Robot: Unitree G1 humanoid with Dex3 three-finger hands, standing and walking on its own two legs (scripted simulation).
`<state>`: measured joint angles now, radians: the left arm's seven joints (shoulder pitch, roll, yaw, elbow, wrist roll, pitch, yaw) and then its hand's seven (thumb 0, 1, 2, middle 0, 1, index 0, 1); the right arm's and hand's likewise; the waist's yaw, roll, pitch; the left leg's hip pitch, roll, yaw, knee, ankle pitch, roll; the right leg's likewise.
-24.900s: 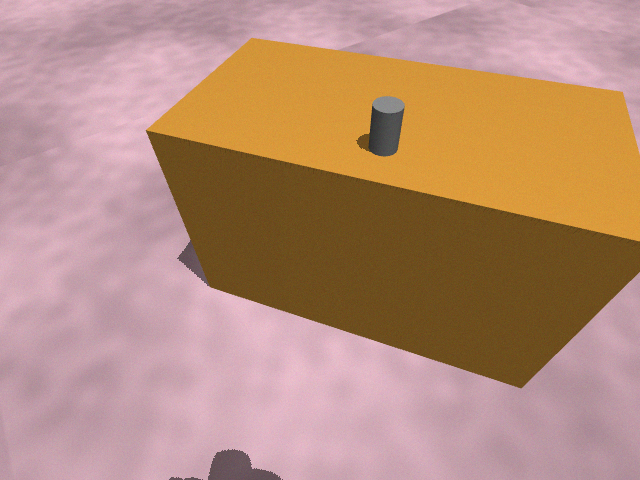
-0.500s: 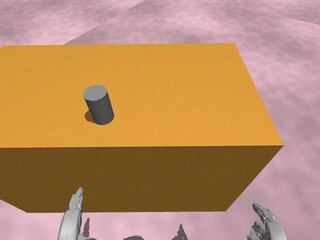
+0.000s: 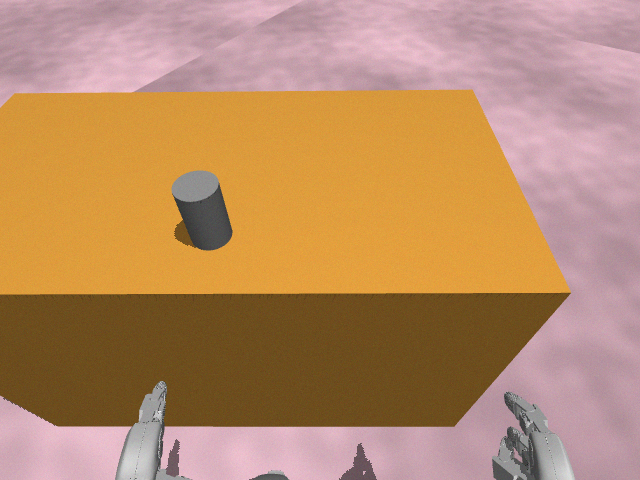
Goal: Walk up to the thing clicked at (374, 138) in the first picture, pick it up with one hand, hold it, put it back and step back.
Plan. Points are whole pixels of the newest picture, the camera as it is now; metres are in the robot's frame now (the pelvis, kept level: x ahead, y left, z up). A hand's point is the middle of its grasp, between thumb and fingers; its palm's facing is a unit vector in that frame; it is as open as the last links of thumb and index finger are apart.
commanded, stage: home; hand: left
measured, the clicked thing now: (204, 211) +0.49 +0.22 +0.03
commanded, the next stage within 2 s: stand in 1.26 s
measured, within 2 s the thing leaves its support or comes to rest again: neither
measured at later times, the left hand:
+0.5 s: hand (193, 449) +0.18 +0.18 -0.06, palm faces +0.12 -0.96 -0.27, open 17.5 cm
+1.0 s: hand (196, 452) +0.17 +0.18 -0.06, palm faces +0.12 -0.96 -0.27, open 17.5 cm
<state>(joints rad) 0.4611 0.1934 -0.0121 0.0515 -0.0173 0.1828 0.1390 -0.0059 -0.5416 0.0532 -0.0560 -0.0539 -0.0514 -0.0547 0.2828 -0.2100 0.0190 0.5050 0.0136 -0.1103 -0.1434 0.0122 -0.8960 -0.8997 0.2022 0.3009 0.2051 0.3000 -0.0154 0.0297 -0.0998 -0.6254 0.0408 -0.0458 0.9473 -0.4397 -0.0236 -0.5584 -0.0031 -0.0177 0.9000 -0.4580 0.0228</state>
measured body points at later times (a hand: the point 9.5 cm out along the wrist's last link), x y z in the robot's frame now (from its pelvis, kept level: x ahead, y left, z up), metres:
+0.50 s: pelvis +0.01 +0.00 +0.00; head +0.02 +0.01 +0.45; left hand +0.17 +0.23 -0.04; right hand +0.17 -0.24 -0.07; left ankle +0.02 +0.13 -0.69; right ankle +0.00 -0.14 -0.69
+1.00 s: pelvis +0.01 +0.00 +0.00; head +0.02 +0.00 +0.45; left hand +0.16 +0.23 -0.04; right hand +0.17 -0.24 -0.07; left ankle +0.02 +0.13 -0.69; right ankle +0.00 -0.14 -0.69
